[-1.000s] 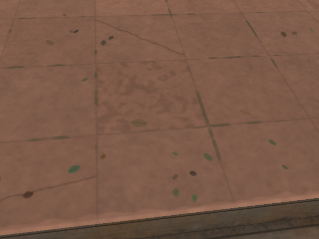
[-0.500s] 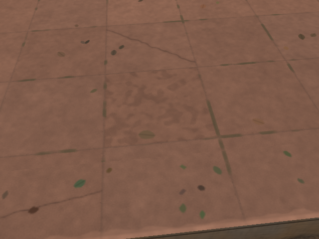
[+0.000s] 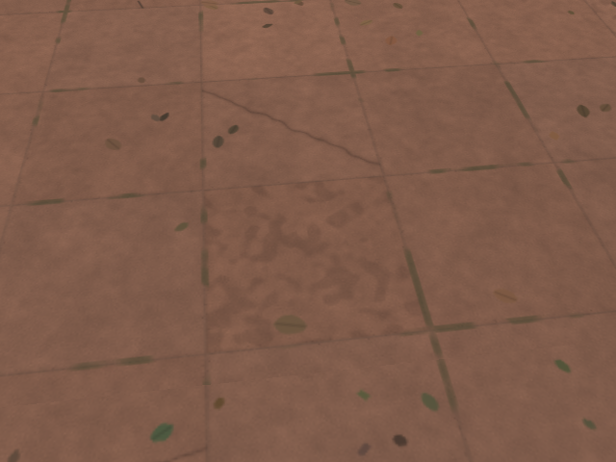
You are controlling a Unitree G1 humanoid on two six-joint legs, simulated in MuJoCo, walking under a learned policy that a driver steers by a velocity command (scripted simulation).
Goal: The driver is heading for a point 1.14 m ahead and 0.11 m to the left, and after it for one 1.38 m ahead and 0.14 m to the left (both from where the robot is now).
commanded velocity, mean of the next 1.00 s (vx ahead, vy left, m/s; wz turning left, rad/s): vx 0.23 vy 0.00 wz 0.00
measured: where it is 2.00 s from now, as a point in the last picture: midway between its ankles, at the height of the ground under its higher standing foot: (325, 252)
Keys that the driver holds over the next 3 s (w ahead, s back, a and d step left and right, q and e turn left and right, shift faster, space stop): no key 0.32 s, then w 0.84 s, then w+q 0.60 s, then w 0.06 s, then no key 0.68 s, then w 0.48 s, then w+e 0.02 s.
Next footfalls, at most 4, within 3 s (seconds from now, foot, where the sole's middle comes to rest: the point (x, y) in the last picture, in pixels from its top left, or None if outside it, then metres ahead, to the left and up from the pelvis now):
0.32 right None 0.14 -0.11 -0.72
0.68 left None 0.11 0.08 -0.72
1.08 right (394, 425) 0.49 -0.12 -0.55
1.62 left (298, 300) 0.76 0.06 -0.55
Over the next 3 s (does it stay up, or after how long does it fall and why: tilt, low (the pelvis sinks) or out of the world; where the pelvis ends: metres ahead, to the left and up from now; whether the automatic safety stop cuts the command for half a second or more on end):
stays up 1.08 0.09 0.23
